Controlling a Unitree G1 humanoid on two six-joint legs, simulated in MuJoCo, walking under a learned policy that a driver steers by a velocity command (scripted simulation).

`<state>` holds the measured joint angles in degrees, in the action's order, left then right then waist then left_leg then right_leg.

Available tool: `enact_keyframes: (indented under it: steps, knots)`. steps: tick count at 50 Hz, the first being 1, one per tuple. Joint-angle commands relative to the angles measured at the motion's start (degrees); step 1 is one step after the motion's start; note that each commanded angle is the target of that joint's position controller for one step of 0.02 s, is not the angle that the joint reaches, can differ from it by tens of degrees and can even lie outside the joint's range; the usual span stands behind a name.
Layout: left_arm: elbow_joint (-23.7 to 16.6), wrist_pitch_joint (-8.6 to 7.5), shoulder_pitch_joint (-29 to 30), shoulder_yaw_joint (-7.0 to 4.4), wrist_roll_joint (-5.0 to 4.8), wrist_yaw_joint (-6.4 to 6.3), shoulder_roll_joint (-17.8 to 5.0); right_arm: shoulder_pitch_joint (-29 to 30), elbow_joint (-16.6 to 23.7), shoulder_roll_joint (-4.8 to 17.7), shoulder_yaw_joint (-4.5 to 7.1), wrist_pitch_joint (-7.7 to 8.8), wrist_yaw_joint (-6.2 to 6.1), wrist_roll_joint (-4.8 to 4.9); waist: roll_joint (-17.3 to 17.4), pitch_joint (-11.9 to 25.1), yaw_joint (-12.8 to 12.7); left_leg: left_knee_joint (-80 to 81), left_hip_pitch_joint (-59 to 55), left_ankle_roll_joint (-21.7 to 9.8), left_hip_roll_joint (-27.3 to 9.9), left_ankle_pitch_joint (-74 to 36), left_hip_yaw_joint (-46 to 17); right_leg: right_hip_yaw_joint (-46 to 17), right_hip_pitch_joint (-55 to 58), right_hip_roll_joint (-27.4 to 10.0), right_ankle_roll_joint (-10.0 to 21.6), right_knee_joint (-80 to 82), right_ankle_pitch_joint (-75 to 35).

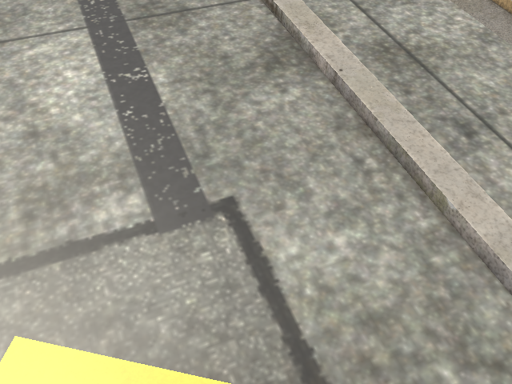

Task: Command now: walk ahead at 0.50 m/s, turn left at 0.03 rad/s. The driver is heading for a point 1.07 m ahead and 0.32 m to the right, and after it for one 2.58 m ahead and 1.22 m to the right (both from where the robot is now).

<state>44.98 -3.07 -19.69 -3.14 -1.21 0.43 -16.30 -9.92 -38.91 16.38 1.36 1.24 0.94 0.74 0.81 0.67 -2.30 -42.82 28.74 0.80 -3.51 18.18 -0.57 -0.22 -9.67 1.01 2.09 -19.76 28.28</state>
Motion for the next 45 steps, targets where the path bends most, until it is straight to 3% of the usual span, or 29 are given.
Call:
enact_keyframes:
  steps: [1, 2, 3, 4, 5, 6, 7, 8, 9, 11, 14, 16, 19, 21, 22, 23, 24, 25, 26, 27, 28, 29, 30, 31, 33, 36, 40, 43, 45]
  knots:
    - [-5.3, -0.31, 8.3, -1.52, -0.44, 0.05, -8.2, -11.1, -1.0, 4.6, 2.12, -0.11, -0.33, 0.08, -5.7, 1.7, 8.5, 6.4, -24.4, -0.1, 3.0, -1.8, 5.3, -7.0, -16.7, -11.1, 6.9, 0.3, -4.2]
    - [-4.8, 0.12, 7.2, -0.73, 0.42, 0.09, -6.1, -16.7, -3.4, 5.4, 3.05, -0.14, -0.54, 0.30, -2.0, 2.6, 10.7, 8.7, -31.4, -0.1, 3.8, 0.0, 5.1, -5.7, -19.8, -8.2, 5.4, -8.3, -3.5]
    - [-7.0, -0.25, 7.3, 0.67, 0.48, 0.44, -2.0, -21.5, -3.9, 10.1, 4.52, 0.09, -0.84, -0.94, 11.1, 5.2, 12.1, 15.0, -40.1, -4.0, -5.8, 11.8, -10.3, 0.9, -30.6, -1.8, 0.6, -27.2, -2.4]
    - [-8.8, -0.43, 5.7, 1.39, -0.72, 0.75, -0.7, -21.4, -2.4, 11.9, 4.52, 0.06, -0.62, -0.73, 18.8, 6.7, 10.7, 26.7, -39.0, -10.5, -16.2, 26.8, -33.0, -2.6, -38.2, 0.7, -0.2, -41.8, 5.4]
    - [-7.7, -0.44, 5.6, 0.34, -1.47, 1.03, -3.6, -16.5, -1.1, 9.0, 3.38, 0.38, -0.67, 0.49, 12.2, 2.0, 8.2, 28.3, -33.5, -9.3, -17.6, 18.6, -29.8, -7.3, -37.8, -0.2, 0.1, -47.6, 4.1]
    - [-7.3, 0.17, 5.3, -0.13, -1.39, 0.70, -4.2, -11.9, -0.5, 7.8, 2.99, 0.15, -0.79, 1.10, 8.3, 2.2, 4.8, 27.8, -30.4, -6.8, -15.9, 7.5, -21.6, -6.1, -36.8, -0.1, -0.3, -49.3, 1.7]
    - [-8.3, 1.14, 6.2, -0.46, -1.19, -0.20, -5.2, -7.3, -0.1, 8.4, 3.04, 0.24, -0.64, 0.36, 6.1, 1.9, 2.0, 30.1, -26.9, -7.1, -15.4, 8.2, -20.5, -3.9, -37.5, -1.8, -0.8, -50.8, -2.3]
    - [-8.5, 2.02, 7.5, -0.88, -0.83, -0.97, -6.3, -4.7, -0.2, 7.3, 2.64, 0.94, -0.72, -0.71, 5.7, -0.4, 1.3, 30.8, -22.2, -7.8, -14.7, 2.1, -16.7, -4.9, -35.1, -4.1, -2.1, -50.5, -7.5]
    - [-8.1, 3.20, 6.7, -1.02, -0.39, -1.26, -6.1, -3.2, -0.4, 5.1, 1.89, 1.66, -0.89, -1.63, 6.3, -1.3, 0.5, 31.5, -18.7, -7.6, -12.4, -5.3, -10.5, -3.7, -31.5, -3.7, -3.8, -52.2, -11.3]
    - [-7.8, 4.84, 3.9, -1.22, -0.04, -1.36, -5.2, -1.3, -1.0, 5.0, 1.83, 2.28, -1.87, -2.45, 6.7, -0.9, -1.7, 31.7, -16.6, -7.3, -10.1, -10.5, -3.2, -2.3, -27.7, -3.2, -5.4, -53.4, -15.7]
    - [-10.7, 5.70, 8.3, -0.88, 0.76, -0.62, -3.3, -2.3, -1.1, 5.5, 1.92, 2.27, -3.61, -2.50, 3.3, -2.6, 0.3, 31.1, -20.4, -8.4, -11.6, -11.8, 1.4, -1.6, -30.1, -4.2, -5.2, -46.4, -17.5]
    - [-12.4, 5.92, 11.4, -0.69, 0.91, 0.48, -2.3, -2.9, -1.1, 7.0, 2.57, 1.53, -4.27, -2.47, 3.4, -2.8, 2.0, 30.0, -23.7, -8.8, -12.6, -13.0, 3.9, -0.8, -29.2, -5.1, -4.8, -38.3, -17.5]
    - [-14.5, 6.24, 14.2, -0.81, 0.59, 1.86, -2.2, -1.6, -0.7, 9.2, 3.73, 0.44, -3.95, -1.52, 4.3, -3.9, 3.3, 28.7, -24.8, -9.7, -14.4, -16.4, 7.0, 1.3, -24.7, -6.2, -3.8, -28.6, -13.0]
    - [-15.3, 5.80, 15.4, -1.28, 0.55, 2.54, -3.1, -2.2, -0.7, 9.4, 4.30, -0.14, -3.34, -0.26, 3.8, -5.0, 4.8, 24.2, -27.0, -9.3, -14.0, -27.5, 9.3, 4.5, -23.5, -4.8, -2.3, -22.2, -10.8]
    - [-15.6, 5.33, 14.4, -1.68, 0.54, 2.84, -3.6, -2.4, -1.0, 10.3, 4.76, -0.46, -3.11, 0.41, 3.8, -3.6, 4.5, 20.6, -28.7, -8.6, -13.6, -35.5, 9.7, 6.0, -21.6, -3.5, -1.2, -18.5, -12.1]
    - [-14.7, 4.85, 10.7, -2.31, 0.65, 2.88, -4.3, -1.5, -1.1, 10.6, 5.03, -0.66, -2.92, 1.18, 3.1, -0.9, 2.3, 14.6, -29.3, -7.4, -12.3, -42.4, 11.0, 7.8, -16.4, -1.4, 0.2, -13.4, -15.9]
    - [-12.2, 4.38, 3.2, -3.65, 0.91, 2.12, -6.5, -1.0, -1.2, 9.2, 4.61, -0.51, -2.59, 1.75, 0.3, 3.2, -1.2, 4.0, -27.0, -5.3, -8.4, -44.7, 13.1, 9.2, -6.0, 2.7, 2.5, -6.8, -23.7]
    - [-10.9, 4.26, -3.4, -5.45, 1.02, 0.78, -11.9, -0.8, 0.4, 6.2, 3.61, 0.08, -2.40, -0.12, -7.4, 4.3, -3.9, -12.0, -11.8, -1.3, -3.4, -18.2, 11.6, -1.4, 7.9, -1.7, 6.2, -5.8, -43.2]
    - [-12.9, 3.53, -1.9, -6.28, 2.39, 0.04, -19.5, -3.5, 3.4, 0.8, 1.85, 0.54, -2.68, -3.07, -19.9, 9.1, 1.5, -31.8, 7.6, 3.5, 8.3, 21.4, 7.4, -31.8, 18.0, -18.7, 20.0, -4.8, -59.4]
    - [-14.0, 2.37, -2.1, -4.92, 2.00, 0.49, -15.2, -1.6, 1.6, 5.2, 2.46, 0.91, -1.88, -2.37, -10.9, 17.0, -2.1, -38.1, 4.9, 3.6, 5.9, 22.2, -4.9, -31.5, 17.1, -20.9, 22.2, -4.3, -67.4]
    - [-14.2, 1.76, 2.6, -4.35, 1.81, 0.48, -13.4, -0.6, 3.1, 6.5, 2.61, 1.11, -1.47, -0.08, -11.1, 15.5, 0.3, -38.2, 9.6, 3.2, 5.0, 16.6, -5.3, -30.0, 15.7, -21.1, 22.9, -1.8, -51.4]
    - [-14.4, 1.72, 5.9, -3.81, 0.25, 0.36, -10.6, 1.5, 2.6, 7.5, 2.87, 1.18, -1.93, -0.49, -5.5, 10.3, 1.0, -33.4, 10.7, 2.9, 2.2, 12.6, -5.0, -25.8, 11.3, -17.1, 18.5, -1.1, -42.0]
    - [-14.6, 2.22, 8.3, -3.34, -0.43, -0.26, -9.0, 3.7, 3.1, 7.5, 3.00, 0.90, -2.54, -1.07, -4.3, 8.1, 1.6, -28.9, 10.3, 3.0, 1.0, 9.4, -5.1, -23.2, 7.7, -14.9, 15.8, -0.8, -38.4]
    - [-15.3, 2.53, 10.1, -2.59, -0.05, -0.76, -7.9, 4.0, 2.8, 7.4, 2.97, 0.26, -2.56, -0.76, -4.7, 7.4, 2.8, -24.8, 6.4, 2.8, 0.6, 8.4, -4.8, -20.3, 3.7, -13.0, 14.1, -0.7, -41.0]
    - [-15.5, 2.96, 10.2, -3.03, 1.14, -1.59, -9.2, 3.7, 2.4, 5.2, 2.29, -0.13, -2.38, -1.02, -4.4, 7.5, 3.3, -17.0, 2.1, 3.4, 2.5, 7.5, -3.2, -17.9, 0.1, -11.6, 13.5, -1.2, -47.3]
    - [-15.1, 3.65, 9.2, -3.79, 0.75, -2.53, -11.2, 4.2, 1.9, 3.6, 1.50, -0.30, -2.48, -0.91, -5.0, 9.1, 2.7, -7.6, -1.8, 4.1, 4.0, 4.1, -3.4, -17.7, -1.2, -10.7, 13.2, -2.1, -46.3]
    - [-15.5, 4.88, 10.3, -3.70, 0.53, -2.66, -10.9, 5.3, 2.1, 4.5, 1.81, -0.75, -2.00, -0.52, -7.9, 7.8, 2.0, -0.9, -5.6, 3.7, 5.5, 0.3, -3.8, -20.9, -4.6, -9.3, 11.6, -2.0, -34.5]
    - [-15.9, 5.48, 11.7, -3.50, 0.29, -2.34, -10.1, 4.7, 2.5, 4.7, 2.25, -0.04, -1.35, -0.50, -9.4, 6.7, 2.5, 7.0, -8.5, 2.3, 6.0, -1.3, -3.7, -24.4, -4.5, -8.4, 10.0, -4.4, -31.7]
    - [-16.2, 5.92, 12.3, -3.03, -0.29, -2.47, -8.5, 1.1, 1.6, 5.9, 3.19, 0.53, -1.13, -0.98, -8.4, 6.5, 4.2, 19.3, -16.6, -0.2, 3.3, -10.1, -4.1, -23.9, -7.6, -5.0, 6.2, -8.8, -24.6]
